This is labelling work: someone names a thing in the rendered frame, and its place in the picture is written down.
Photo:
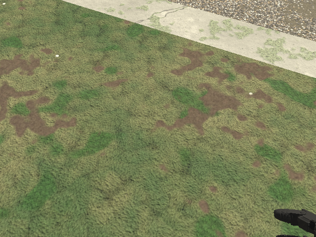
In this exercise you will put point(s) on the right robot hand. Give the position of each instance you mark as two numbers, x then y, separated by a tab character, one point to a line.
303	218

